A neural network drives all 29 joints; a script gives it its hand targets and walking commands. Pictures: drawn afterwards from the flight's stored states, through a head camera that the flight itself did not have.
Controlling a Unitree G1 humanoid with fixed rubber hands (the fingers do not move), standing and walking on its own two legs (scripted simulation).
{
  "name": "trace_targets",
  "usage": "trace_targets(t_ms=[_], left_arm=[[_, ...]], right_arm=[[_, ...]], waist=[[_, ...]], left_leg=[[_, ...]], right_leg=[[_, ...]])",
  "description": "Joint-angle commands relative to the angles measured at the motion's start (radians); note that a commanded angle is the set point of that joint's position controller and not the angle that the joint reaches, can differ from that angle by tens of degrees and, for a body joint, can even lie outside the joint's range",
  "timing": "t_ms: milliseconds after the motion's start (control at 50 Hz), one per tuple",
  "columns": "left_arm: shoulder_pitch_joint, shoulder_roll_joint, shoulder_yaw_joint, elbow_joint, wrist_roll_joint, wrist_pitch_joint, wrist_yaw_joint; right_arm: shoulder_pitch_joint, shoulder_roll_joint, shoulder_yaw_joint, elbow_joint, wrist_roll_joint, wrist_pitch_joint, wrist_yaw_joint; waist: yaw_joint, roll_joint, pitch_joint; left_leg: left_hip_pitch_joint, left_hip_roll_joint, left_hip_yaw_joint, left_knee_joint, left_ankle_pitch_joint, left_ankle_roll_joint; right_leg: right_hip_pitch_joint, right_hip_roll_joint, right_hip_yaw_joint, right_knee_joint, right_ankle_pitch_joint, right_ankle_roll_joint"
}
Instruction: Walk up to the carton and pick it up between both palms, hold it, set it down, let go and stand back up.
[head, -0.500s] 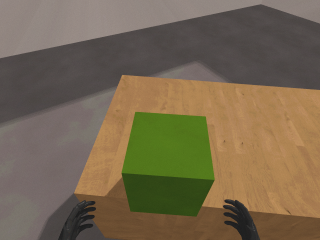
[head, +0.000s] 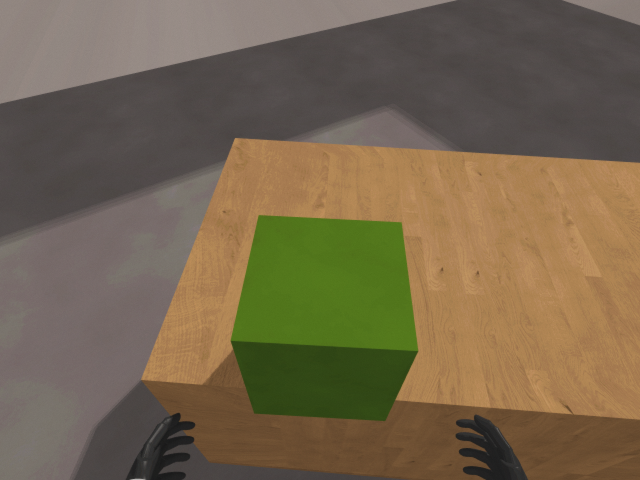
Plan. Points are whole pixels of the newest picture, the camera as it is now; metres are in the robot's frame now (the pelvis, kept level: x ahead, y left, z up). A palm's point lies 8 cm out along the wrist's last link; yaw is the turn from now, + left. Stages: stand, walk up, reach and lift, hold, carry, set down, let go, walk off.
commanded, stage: let go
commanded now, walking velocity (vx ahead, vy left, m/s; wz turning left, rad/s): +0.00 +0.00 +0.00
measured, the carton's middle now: (324, 322) +0.35 +0.01 -0.05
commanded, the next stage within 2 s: stand in 0.24 s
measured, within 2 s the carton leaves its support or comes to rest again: neither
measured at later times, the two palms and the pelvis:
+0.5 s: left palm out of the picture +0.08 +0.25 -0.11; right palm out of the picture +0.06 -0.24 -0.13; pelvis -0.01 +0.01 +0.00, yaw -1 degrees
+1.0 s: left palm out of the picture -0.05 +0.24 -0.14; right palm out of the picture -0.05 -0.20 -0.15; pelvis -0.02 +0.02 +0.00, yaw +0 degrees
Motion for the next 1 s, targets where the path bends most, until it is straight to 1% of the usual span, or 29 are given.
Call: trace_targets(t_ms=[0,20,60,180,200,220,240,260,280,300,320,340,360,420,460,560,720,740,760,780,800,820,840,860,880,920,940,960,980], left_arm=[[-0.094,0.096,0.054,-0.152,0.005,-0.039,0.008],[-0.090,0.098,0.061,-0.148,0.007,-0.039,0.006],[-0.090,0.097,0.068,-0.136,0.013,-0.039,0.003],[-0.113,0.089,0.065,-0.125,0.017,-0.030,0.004],[-0.080,0.052,0.053,-0.141,-0.002,-0.036,0.000],[-0.096,0.066,0.054,-0.139,-0.004,-0.033,-0.002],[0.030,0.135,0.087,-0.021,0.083,-0.081,-0.010],[0.082,0.138,0.092,-0.008,0.075,-0.093,-0.018],[0.033,0.130,0.089,-0.007,0.070,-0.107,-0.025],[0.003,0.109,0.084,-0.006,0.063,-0.115,-0.030],[0.007,0.084,0.076,0.003,0.054,-0.119,-0.032],[0.011,0.067,0.069,0.016,0.050,-0.119,-0.033],[0.013,0.068,0.067,0.026,0.050,-0.122,-0.033],[0.046,0.079,0.070,0.067,0.053,-0.131,-0.025],[0.065,0.082,0.073,0.093,0.050,-0.138,-0.019],[0.116,0.081,0.074,0.173,0.040,-0.149,-0.004],[0.196,0.059,0.068,0.309,0.035,-0.147,0.012],[0.200,0.059,0.065,0.324,0.034,-0.147,0.011],[0.209,0.042,0.062,0.348,0.033,-0.146,0.012],[0.230,0.033,0.056,0.368,0.035,-0.144,0.014],[0.220,0.028,0.053,0.381,0.033,-0.144,0.013],[0.231,0.029,0.054,0.401,0.033,-0.145,0.014],[0.227,0.016,0.047,0.419,0.029,-0.145,0.014],[0.227,0.006,0.042,0.429,0.037,-0.145,0.017],[0.224,0.006,0.042,0.439,0.034,-0.146,0.018],[0.242,0.002,0.037,0.468,0.030,-0.145,0.020],[0.244,-0.003,0.032,0.480,0.030,-0.145,0.021],[0.257,-0.011,0.031,0.492,0.025,-0.145,0.021],[0.243,-0.019,0.025,0.507,0.028,-0.145,0.022]], right_arm=[[-0.074,-0.131,-0.038,-0.152,0.001,-0.052,0.000],[-0.070,-0.132,-0.033,-0.153,0.004,-0.055,-0.001],[-0.065,-0.130,-0.025,-0.154,0.007,-0.057,-0.003],[-0.065,-0.122,-0.023,-0.172,0.003,-0.042,-0.004],[-0.043,-0.150,-0.054,-0.242,0.008,-0.036,-0.007],[-0.042,-0.148,-0.048,-0.247,0.006,-0.029,-0.011],[0.046,-0.189,-0.051,-0.074,-0.011,0.111,-0.022],[0.067,-0.189,-0.055,-0.112,-0.030,0.173,-0.019],[0.079,-0.166,-0.046,-0.121,-0.019,0.201,-0.018],[0.095,-0.162,-0.042,-0.113,-0.009,0.213,-0.014],[0.100,-0.166,-0.041,-0.105,-0.005,0.218,-0.010],[0.091,-0.170,-0.043,-0.096,-0.002,0.221,-0.006],[0.080,-0.174,-0.044,-0.091,-0.004,0.220,-0.002],[0.079,-0.176,-0.044,-0.059,-0.014,0.215,0.002],[0.094,-0.182,-0.045,-0.029,-0.014,0.209,-0.001],[0.131,-0.177,-0.040,0.054,-0.007,0.200,-0.015],[0.192,-0.147,-0.030,0.185,-0.003,0.204,-0.033],[0.205,-0.131,-0.023,0.207,-0.003,0.202,-0.035],[0.206,-0.130,-0.025,0.212,-0.001,0.201,-0.036],[0.214,-0.136,-0.025,0.227,-0.003,0.205,-0.035],[0.216,-0.116,-0.021,0.241,-0.003,0.206,-0.037],[0.218,-0.101,-0.015,0.248,0.001,0.205,-0.037],[0.219,-0.103,-0.014,0.253,0.001,0.202,-0.038],[0.237,-0.110,-0.018,0.271,0.003,0.203,-0.039],[0.238,-0.115,-0.018,0.285,0.002,0.204,-0.040],[0.230,-0.105,-0.011,0.297,0.001,0.205,-0.039],[0.255,-0.087,-0.007,0.316,0.002,0.205,-0.042],[0.251,-0.080,-0.001,0.322,-0.001,0.202,-0.042],[0.246,-0.077,-0.003,0.326,0.001,0.202,-0.042]], waist=[[-0.006,0.007,-0.146],[-0.003,-0.001,-0.152],[0.000,-0.008,-0.148],[0.002,0.001,-0.114],[0.044,-0.027,-0.142],[0.027,-0.006,-0.132],[0.025,0.160,-0.144],[0.030,0.166,-0.154],[0.002,0.106,-0.155],[-0.006,0.059,-0.175],[-0.007,0.035,-0.181],[-0.006,0.017,-0.159],[-0.004,0.000,-0.136],[-0.002,0.006,-0.084],[-0.002,0.012,-0.090],[-0.003,0.019,-0.088],[-0.008,0.035,-0.017],[-0.007,0.055,-0.024],[-0.003,0.063,-0.022],[-0.005,0.054,0.007],[-0.004,0.037,0.027],[-0.001,0.020,0.018],[-0.005,-0.003,0.005],[-0.013,0.011,0.037],[-0.007,0.039,0.025],[-0.006,0.045,0.027],[-0.015,0.056,0.043],[-0.004,0.040,0.034],[-0.014,0.020,0.038]], left_leg=[[0.192,-0.030,0.004,0.004,0.253,0.000],[0.191,-0.035,0.006,0.003,0.253,0.001],[0.186,-0.041,0.010,-0.003,0.236,0.002],[0.172,-0.035,0.019,-0.024,0.165,0.010],[0.092,-0.060,0.033,0.018,0.156,-0.010],[0.093,-0.056,0.034,0.008,0.131,-0.008],[-0.001,0.118,-0.045,0.044,0.413,0.006],[-0.049,0.111,-0.043,0.057,0.293,0.018],[-0.073,0.095,-0.039,0.058,0.254,0.010],[-0.081,0.089,-0.034,0.062,0.228,0.007],[-0.086,0.081,-0.031,0.059,0.159,0.007],[-0.097,0.070,-0.032,0.052,0.090,0.005],[-0.102,0.070,-0.040,0.049,0.072,0.005],[-0.109,0.073,-0.060,0.032,0.069,0.015],[-0.096,0.074,-0.068,0.022,0.079,0.023],[-0.071,0.072,-0.077,-0.011,0.070,0.032],[-0.076,0.065,-0.082,-0.062,0.004,0.040],[-0.086,0.065,-0.096,-0.072,-0.025,0.038],[-0.103,0.064,-0.100,-0.074,-0.034,0.042],[-0.101,0.059,-0.094,-0.077,-0.055,0.034],[-0.100,0.064,-0.096,-0.079,-0.047,0.031],[-0.089,0.066,-0.098,-0.074,-0.037,0.035],[-0.083,0.066,-0.097,-0.072,-0.023,0.037],[-0.101,0.056,-0.103,-0.082,-0.049,0.037],[-0.102,0.064,-0.102,-0.091,-0.054,0.040],[-0.085,0.060,-0.098,-0.081,-0.046,0.045],[-0.098,0.060,-0.098,-0.085,-0.055,0.044],[-0.088,0.064,-0.101,-0.087,-0.043,0.049],[-0.096,0.068,-0.105,-0.084,-0.020,0.049]], right_leg=[[-0.163,-0.026,0.004,-0.085,0.296,0.039],[-0.151,-0.028,0.008,-0.083,0.323,0.045],[-0.143,-0.030,0.012,-0.083,0.337,0.050],[-0.170,-0.033,0.017,-0.093,0.248,0.039],[-0.128,-0.036,0.022,-0.062,0.209,0.043],[-0.141,-0.036,0.024,-0.059,0.208,0.039],[-0.098,-0.096,0.073,0.004,0.296,0.034],[-0.073,-0.100,0.074,-0.004,0.244,0.035],[-0.049,-0.103,0.082,0.018,0.329,0.030],[-0.045,-0.096,0.080,0.037,0.372,0.022],[-0.064,-0.093,0.083,0.031,0.356,0.019],[-0.092,-0.093,0.086,0.015,0.312,0.018],[-0.118,-0.094,0.091,0.004,0.290,0.015],[-0.165,-0.096,0.105,-0.025,0.204,0.005],[-0.162,-0.098,0.109,-0.036,0.174,0.000],[-0.155,-0.098,0.108,-0.057,0.117,0.000],[-0.177,-0.095,0.101,-0.087,0.050,0.000],[-0.158,-0.095,0.099,-0.086,0.048,0.002],[-0.141,-0.089,0.102,-0.085,0.043,-0.003],[-0.174,-0.092,0.100,-0.091,0.021,0.003],[-0.193,-0.092,0.109,-0.091,0.015,0.000],[-0.182,-0.092,0.100,-0.093,0.022,0.006],[-0.182,-0.093,0.102,-0.092,0.033,0.003],[-0.194,-0.092,0.103,-0.094,0.018,0.008],[-0.180,-0.095,0.103,-0.088,0.030,0.010],[-0.198,-0.094,0.102,-0.090,0.014,0.003],[-0.192,-0.094,0.111,-0.098,0.016,0.003],[-0.183,-0.097,0.108,-0.087,0.034,0.003],[-0.181,-0.096,0.110,-0.085,0.053,-0.003]])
